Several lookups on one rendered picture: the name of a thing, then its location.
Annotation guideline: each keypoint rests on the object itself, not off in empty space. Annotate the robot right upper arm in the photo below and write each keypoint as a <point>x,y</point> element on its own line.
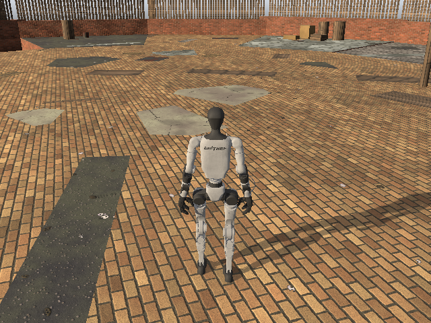
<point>239,154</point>

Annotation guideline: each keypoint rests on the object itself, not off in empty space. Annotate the humanoid robot head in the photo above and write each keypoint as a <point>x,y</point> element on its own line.
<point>215,117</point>

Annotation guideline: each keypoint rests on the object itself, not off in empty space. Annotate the robot left hand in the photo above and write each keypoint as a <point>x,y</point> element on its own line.
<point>181,204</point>

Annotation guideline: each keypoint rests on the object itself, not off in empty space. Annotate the right robot forearm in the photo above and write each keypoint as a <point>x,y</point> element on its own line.
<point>246,190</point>

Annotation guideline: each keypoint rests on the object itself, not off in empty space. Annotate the robot right hand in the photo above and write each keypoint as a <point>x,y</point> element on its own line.
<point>247,206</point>

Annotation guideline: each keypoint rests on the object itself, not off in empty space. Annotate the robot right shin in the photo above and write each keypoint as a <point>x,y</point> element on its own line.
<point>229,251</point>

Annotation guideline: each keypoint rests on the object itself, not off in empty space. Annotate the robot left upper arm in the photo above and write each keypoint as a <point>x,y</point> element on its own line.
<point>191,154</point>

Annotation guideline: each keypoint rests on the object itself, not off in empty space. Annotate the left robot forearm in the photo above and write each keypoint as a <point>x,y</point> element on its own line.
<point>186,182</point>

